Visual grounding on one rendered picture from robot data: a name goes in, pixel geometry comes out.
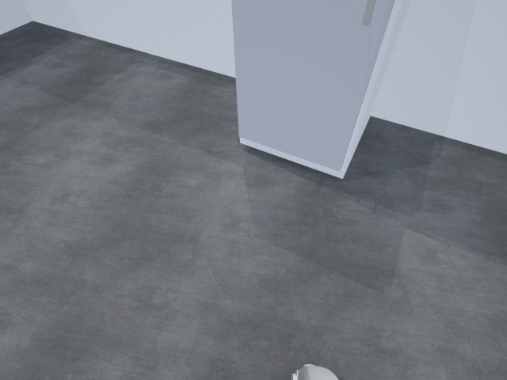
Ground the fridge door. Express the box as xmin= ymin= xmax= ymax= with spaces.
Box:
xmin=231 ymin=0 xmax=395 ymax=172

